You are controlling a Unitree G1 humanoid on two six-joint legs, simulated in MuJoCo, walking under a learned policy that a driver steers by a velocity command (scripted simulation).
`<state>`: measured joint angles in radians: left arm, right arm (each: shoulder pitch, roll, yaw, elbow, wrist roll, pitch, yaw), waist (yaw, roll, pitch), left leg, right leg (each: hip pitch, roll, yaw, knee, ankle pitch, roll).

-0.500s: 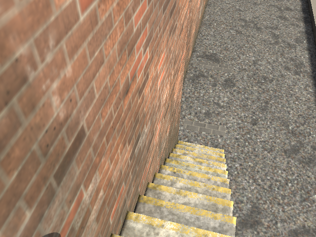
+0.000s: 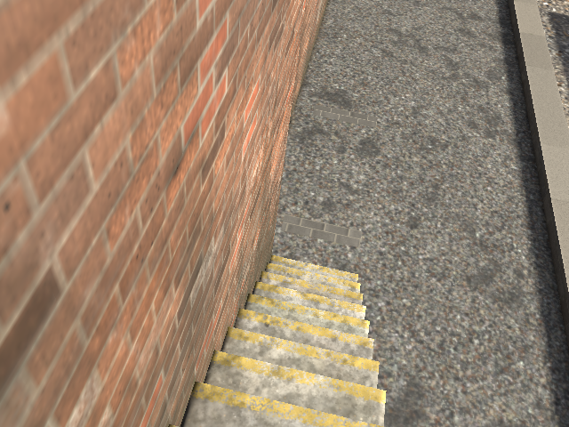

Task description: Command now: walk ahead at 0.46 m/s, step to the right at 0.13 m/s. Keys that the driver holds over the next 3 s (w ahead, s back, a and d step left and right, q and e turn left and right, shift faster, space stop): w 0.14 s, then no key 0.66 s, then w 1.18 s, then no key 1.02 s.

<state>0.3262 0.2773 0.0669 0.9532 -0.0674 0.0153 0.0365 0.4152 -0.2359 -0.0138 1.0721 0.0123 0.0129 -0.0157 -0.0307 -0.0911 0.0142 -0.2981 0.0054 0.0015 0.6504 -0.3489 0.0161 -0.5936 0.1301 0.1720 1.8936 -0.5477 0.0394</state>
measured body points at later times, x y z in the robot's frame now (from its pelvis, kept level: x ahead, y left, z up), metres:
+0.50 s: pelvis +0.20 -0.10 -0.22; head +0.21 -0.08 +0.23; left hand +0.10 +0.12 -0.38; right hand +0.30 -0.33 -0.36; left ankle +0.21 +0.06 -0.76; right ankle +0.16 -0.21 -0.93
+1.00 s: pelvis +0.27 -0.10 -0.20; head +0.28 -0.09 +0.25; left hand +0.28 +0.15 -0.36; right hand +0.32 -0.34 -0.35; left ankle +0.28 +0.06 -0.93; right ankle +0.15 -0.22 -0.93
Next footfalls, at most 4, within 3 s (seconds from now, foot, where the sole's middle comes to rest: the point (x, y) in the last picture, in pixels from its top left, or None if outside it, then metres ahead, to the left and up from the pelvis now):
0.32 right None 0.19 -0.22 -0.97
0.60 left None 0.32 0.06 -0.97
1.70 left None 0.53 0.01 -1.17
2.10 right None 0.67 -0.31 -1.38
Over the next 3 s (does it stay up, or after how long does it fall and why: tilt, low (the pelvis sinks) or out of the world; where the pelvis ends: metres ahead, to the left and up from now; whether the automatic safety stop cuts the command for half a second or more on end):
stays up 0.70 -0.22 -0.59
